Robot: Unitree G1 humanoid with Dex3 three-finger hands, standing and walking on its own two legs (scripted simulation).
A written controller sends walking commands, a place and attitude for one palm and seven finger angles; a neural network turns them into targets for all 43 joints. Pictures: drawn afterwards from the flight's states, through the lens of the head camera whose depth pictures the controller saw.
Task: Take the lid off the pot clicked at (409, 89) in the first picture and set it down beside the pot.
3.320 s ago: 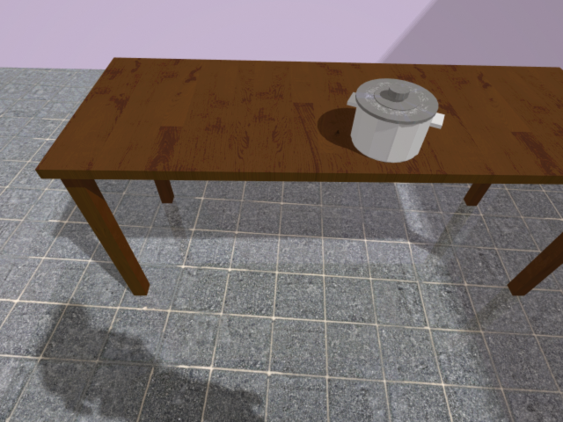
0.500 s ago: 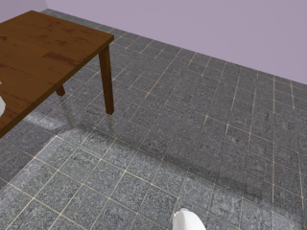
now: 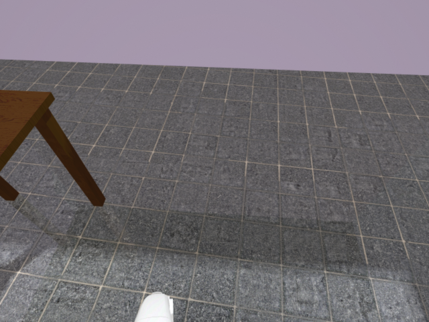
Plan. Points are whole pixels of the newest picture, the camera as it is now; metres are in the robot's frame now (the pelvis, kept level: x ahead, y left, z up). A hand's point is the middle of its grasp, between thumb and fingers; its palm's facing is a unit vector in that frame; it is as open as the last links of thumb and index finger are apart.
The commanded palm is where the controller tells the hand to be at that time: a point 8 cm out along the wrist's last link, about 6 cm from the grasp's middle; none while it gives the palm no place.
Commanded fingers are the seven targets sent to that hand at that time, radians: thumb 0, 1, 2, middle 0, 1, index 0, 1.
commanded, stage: walk to a spot facing it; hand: left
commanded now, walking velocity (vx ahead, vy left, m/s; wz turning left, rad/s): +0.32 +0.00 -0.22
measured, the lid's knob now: out of the picture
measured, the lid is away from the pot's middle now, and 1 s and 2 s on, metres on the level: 0.00 0.00 0.00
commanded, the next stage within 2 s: turn to face it in 0.16 s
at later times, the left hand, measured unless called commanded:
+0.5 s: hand out of the picture +0.13 +0.24 -0.19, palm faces +0.05 -0.99 -0.16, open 7.4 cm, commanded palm none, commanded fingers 0.00 0.90 0.90 -0.20 -0.30 -0.20 -0.30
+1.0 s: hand (117, 229) +0.34 +0.26 -0.14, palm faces +0.19 -0.95 -0.26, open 7.4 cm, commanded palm none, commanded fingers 0.00 0.90 0.90 -0.20 -0.30 -0.20 -0.30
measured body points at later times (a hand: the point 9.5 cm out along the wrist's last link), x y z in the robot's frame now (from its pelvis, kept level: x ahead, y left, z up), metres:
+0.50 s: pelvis +0.19 +0.08 -0.01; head +0.20 +0.10 +0.44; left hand +0.13 +0.29 -0.17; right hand +0.29 -0.14 -0.14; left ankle +0.23 +0.14 -0.74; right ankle +0.10 -0.04 -0.67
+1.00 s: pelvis +0.21 +0.04 +0.00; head +0.24 +0.04 +0.45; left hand +0.33 +0.31 -0.12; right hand +0.23 -0.21 -0.15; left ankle +0.23 +0.14 -0.74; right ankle +0.23 -0.09 -0.72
